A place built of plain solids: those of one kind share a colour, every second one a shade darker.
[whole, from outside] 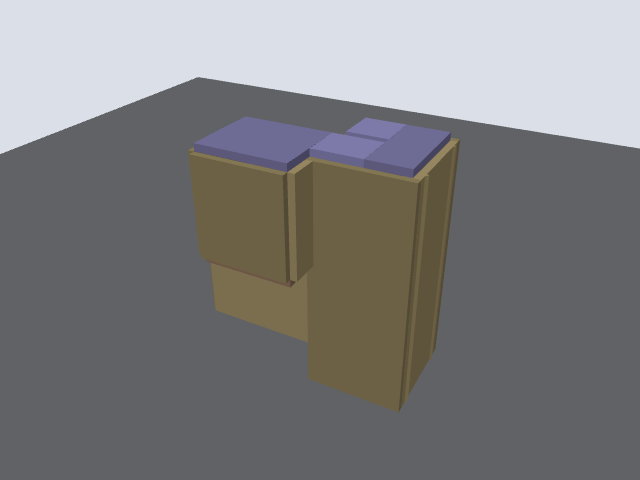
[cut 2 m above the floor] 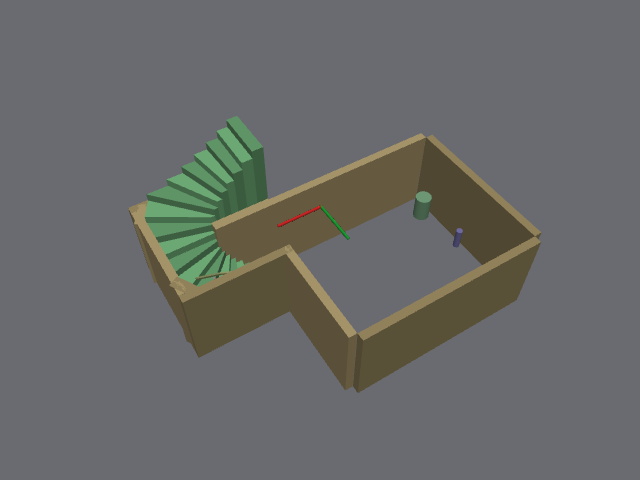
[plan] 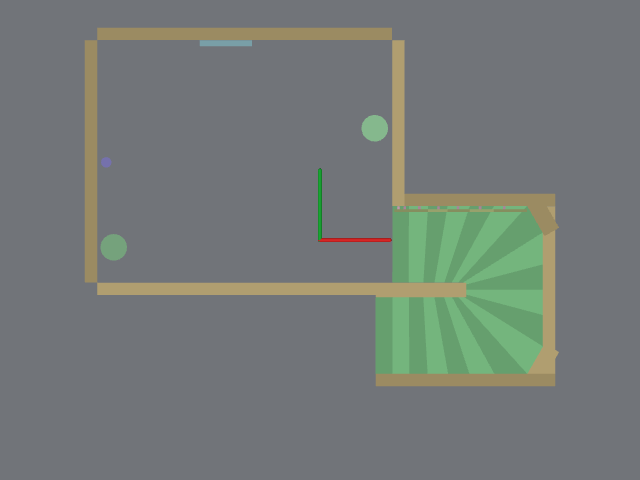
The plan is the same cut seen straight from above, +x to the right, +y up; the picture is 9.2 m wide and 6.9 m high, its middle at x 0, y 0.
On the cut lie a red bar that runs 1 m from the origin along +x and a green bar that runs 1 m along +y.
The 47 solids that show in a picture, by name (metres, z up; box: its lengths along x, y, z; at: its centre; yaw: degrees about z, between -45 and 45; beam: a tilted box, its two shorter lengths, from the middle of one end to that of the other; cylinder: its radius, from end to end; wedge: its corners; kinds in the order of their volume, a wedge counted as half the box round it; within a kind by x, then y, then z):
{
 "wall_1": {"box": [0.18, 3.48, 2.84], "at": [-3.29, 1.13, 1.37]},
 "wall_2": {"box": [0.18, 2.05, 2.68], "at": [-1.7, -1.85, 4.94]},
 "wall_3": {"box": [4.24, 0.18, 2.84], "at": [-1.08, -0.7, 1.37]},
 "wall_4": {"box": [4.24, 0.18, 2.84], "at": [-1.08, 2.96, 1.37]},
 "wall_5": {"box": [2.41, 0.18, 2.68], "at": [-0.41, -2.96, 4.94]},
 "wall_6": {"box": [0.18, 0.95, 2.68], "at": [0.89, -2.4, 4.94]},
 "wall_7": {"box": [0.18, 2.38, 2.84], "at": [1.13, 1.68, 1.37]},
 "wall_8": {"box": [1.3, 0.21, 6.58], "at": [1.45, -0.72, 2.99]},
 "wall_9": {"box": [2.58, 0.18, 6.33], "at": [2.09, -2.01, 3.11]},
 "wall_10": {"box": [2.35, 0.18, 6.33], "at": [2.21, 0.58, 3.11]},
 "wall_11": {"box": [0.25, 0.55, 6.58], "at": [3.2, -1.79, 2.99], "yaw": -29.9},
 "wall_12": {"box": [0.25, 0.55, 6.58], "at": [3.2, 0.35, 2.99], "yaw": 29.9},
 "wall_13": {"box": [0.18, 2.41, 6.33], "at": [3.29, -0.72, 3.11]},
 "tread_1": {"wedge": [[0.8, -1.92, -0.05], [0.8, -1.92, 3.42], [0.8, -0.82, -0.05], [0.8, -0.82, 3.42], [1.04, -1.92, -0.05], [1.04, -1.92, 3.42], [1.04, -0.82, -0.05], [1.04, -0.82, 3.42]]},
 "tread_2": {"wedge": [[1.04, -1.92, -0.05], [1.04, -1.92, 3.24], [1.04, -0.82, -0.05], [1.04, -0.82, 3.24], [1.28, -1.92, -0.05], [1.28, -1.92, 3.24], [1.28, -0.82, -0.05], [1.28, -0.82, 3.24]]},
 "tread_3": {"wedge": [[1.04, -0.61, -0.05], [1.04, -0.61, 0.18], [1.04, 0.49, -0.05], [1.04, 0.49, 0.18], [1.28, -0.61, -0.05], [1.28, -0.61, 0.18], [1.28, 0.49, -0.05], [1.28, 0.49, 0.18]]},
 "tread_4": {"wedge": [[1.28, -1.92, -0.05], [1.28, -1.92, 3.06], [1.28, -0.82, -0.05], [1.28, -0.82, 3.06], [1.48, -0.82, -0.05], [1.48, -0.82, 3.06], [1.55, -1.92, -0.05], [1.55, -1.92, 3.06]]},
 "tread_5": {"wedge": [[1.28, -0.61, -0.05], [1.28, -0.61, 0.36], [1.28, 0.49, -0.05], [1.28, 0.49, 0.36], [1.49, -0.61, -0.05], [1.49, -0.61, 0.36], [1.56, 0.49, -0.05], [1.56, 0.49, 0.36]]},
 "tread_6": {"wedge": [[1.48, -0.82, -0.05], [1.48, -0.82, 2.87], [1.54, -1.92, -0.05], [1.54, -1.92, 2.87], [1.64, -0.82, -0.05], [1.64, -0.82, 2.87], [1.84, -1.92, -0.05], [1.84, -1.92, 2.87]]},
 "tread_7": {"wedge": [[1.49, -0.61, -0.05], [1.49, -0.61, 0.54], [1.55, 0.49, -0.05], [1.55, 0.49, 0.54], [1.65, -0.61, -0.05], [1.65, -0.61, 0.54], [1.84, 0.49, -0.05], [1.84, 0.49, 0.54]]},
 "tread_8": {"wedge": [[1.64, -0.82, -0.05], [1.64, -0.82, 2.7], [1.78, -0.82, -0.05], [1.78, -0.82, 2.7], [1.84, -1.92, -0.05], [1.84, -1.92, 2.7], [2.15, -1.92, -0.05], [2.15, -1.92, 2.7]]},
 "tread_9": {"wedge": [[1.65, -0.61, -0.05], [1.65, -0.61, 0.72], [1.79, -0.61, -0.05], [1.79, -0.61, 0.72], [1.83, 0.49, -0.05], [1.83, 0.49, 0.72], [2.15, 0.49, -0.05], [2.15, 0.49, 0.72]]},
 "tread_10": {"wedge": [[1.78, -0.82, -0.05], [1.78, -0.82, 2.51], [1.9, -0.82, -0.05], [1.9, -0.82, 2.51], [2.14, -1.92, -0.05], [2.14, -1.92, 2.52], [2.51, -1.92, -0.05], [2.51, -1.92, 2.52]]},
 "tread_11": {"wedge": [[1.79, -0.61, -0.05], [1.79, -0.61, 0.9], [1.9, -0.61, -0.05], [1.9, -0.61, 0.9], [2.15, 0.49, -0.05], [2.15, 0.49, 0.9], [2.5, 0.49, -0.05], [2.5, 0.49, 0.9]]},
 "tread_12": {"wedge": [[1.89, -0.82, -0.05], [1.89, -0.82, 2.34], [1.99, -0.82, -0.05], [1.99, -0.82, 2.34], [2.5, -1.92, -0.05], [2.5, -1.92, 2.34], [2.98, -1.92, -0.05], [2.98, -1.92, 2.34]]},
 "tread_13": {"wedge": [[1.89, -0.61, -0.05], [1.89, -0.61, 1.08], [1.99, -0.61, -0.05], [1.99, -0.61, 1.08], [2.5, 0.49, -0.05], [2.5, 0.49, 1.08], [2.98, 0.49, -0.05], [2.98, 0.49, 1.08]]},
 "tread_14": {"wedge": [[1.98, -0.82, -0.05], [1.98, -0.82, 2.16], [2.07, -0.82, -0.05], [2.07, -0.82, 2.16], [2.98, -1.93, -0.05], [2.98, -1.93, 2.16], [3.21, -1.53, -0.05], [3.21, -1.53, 2.16]]},
 "tread_15": {"wedge": [[1.98, -0.61, -0.05], [1.98, -0.61, 1.26], [2.06, -0.61, -0.05], [2.06, -0.61, 1.26], [2.98, 0.49, -0.05], [2.98, 0.49, 1.26], [3.2, 0.1, -0.05], [3.2, 0.1, 1.26]]},
 "tread_16": {"wedge": [[2.06, -0.61, -0.05], [2.06, -0.61, 1.44], [2.11, -0.64, -0.05], [2.11, -0.64, 1.44], [3.2, -0.35, -0.05], [3.2, -0.35, 1.44], [3.2, 0.11, -0.05], [3.2, 0.11, 1.44]]},
 "tread_17": {"wedge": [[2.07, -0.82, -0.05], [2.07, -0.82, 1.98], [2.1, -0.78, -0.05], [2.1, -0.78, 1.98], [3.2, -1.53, -0.05], [3.2, -1.53, 1.98], [3.2, -1.08, -0.05], [3.2, -1.08, 1.98]]},
 "tread_18": {"wedge": [[2.1, -0.79, -0.05], [2.1, -0.79, 1.8], [2.1, -0.71, -0.05], [2.1, -0.71, 1.8], [3.2, -1.08, -0.05], [3.2, -1.08, 1.8], [3.2, -0.72, -0.05], [3.2, -0.72, 1.8]]},
 "tread_19": {"wedge": [[2.1, -0.72, -0.05], [2.1, -0.72, 1.62], [2.1, -0.64, -0.05], [2.1, -0.64, 1.62], [3.2, -0.72, -0.05], [3.2, -0.72, 1.62], [3.2, -0.35, -0.05], [3.2, -0.35, 1.62]]},
 "roof_1": {"box": [2.41, 2.05, 0.2], "at": [-0.41, -1.85, 6.38]},
 "roof_2": {"box": [1.3, 1.1, 0.2], "at": [1.45, -1.37, 6.38]},
 "roof_3": {"box": [1.07, 1.1, 0.2], "at": [1.57, -0.06, 6.38]},
 "roof_4": {"box": [1.1, 2.41, 0.2], "at": [2.65, -0.72, 6.38]},
 "floor_1": {"box": [2.41, 2.05, 0.21], "at": [-0.41, -1.85, 3.5]},
 "bin_1": {"cylinder": 0.19, "from": [-2.97, -0.11, 0.0], "to": [-2.97, -0.11, 0.62]},
 "bin_2": {"cylinder": 0.19, "from": [0.79, 1.61, 0.0], "to": [0.79, 1.61, 0.75]},
 "cabinet_1": {"box": [0.75, 0.09, 0.68], "at": [-1.35, 2.83, 1.44]},
 "extinguisher_1": {"cylinder": 0.07, "from": [-3.07, 1.12, 0.0], "to": [-3.07, 1.12, 0.52]},
 "guard_rail_1": {"wedge": [[1.07, 0.4, 1.08], [1.07, 0.4, 1.13], [1.07, 0.44, 1.08], [1.07, 0.44, 1.13], [1.28, 0.4, 1.24], [1.28, 0.4, 1.29], [1.28, 0.44, 1.24], [1.28, 0.44, 1.29]]},
 "guard_rail_2": {"wedge": [[1.28, 0.4, 1.24], [1.28, 0.4, 1.29], [1.28, 0.44, 1.24], [1.28, 0.44, 1.29], [1.55, 0.4, 1.42], [1.55, 0.4, 1.47], [1.55, 0.44, 1.42], [1.55, 0.44, 1.47]]},
 "guard_rail_3": {"wedge": [[1.55, 0.4, 1.42], [1.55, 0.4, 1.47], [1.55, 0.44, 1.42], [1.55, 0.44, 1.47], [1.83, 0.4, 1.6], [1.83, 0.4, 1.65], [1.83, 0.44, 1.6], [1.83, 0.44, 1.65]]},
 "guard_rail_4": {"wedge": [[1.83, 0.4, 1.6], [1.83, 0.4, 1.65], [1.83, 0.44, 1.6], [1.83, 0.44, 1.65], [2.15, 0.4, 1.79], [2.15, 0.4, 1.83], [2.15, 0.44, 1.79], [2.15, 0.44, 1.83]]},
 "guard_rail_5": {"wedge": [[2.15, 0.4, 1.79], [2.15, 0.4, 1.83], [2.15, 0.44, 1.79], [2.15, 0.44, 1.83], [2.5, 0.4, 1.97], [2.5, 0.4, 2.01], [2.5, 0.44, 1.97], [2.5, 0.44, 2.01]]},
 "guard_rail_6": {"wedge": [[2.5, 0.4, 1.97], [2.5, 0.4, 2.01], [2.5, 0.44, 1.97], [2.5, 0.44, 2.01], [2.98, 0.4, 2.15], [2.98, 0.4, 2.19], [2.98, 0.44, 2.15], [2.98, 0.44, 2.19]]}
}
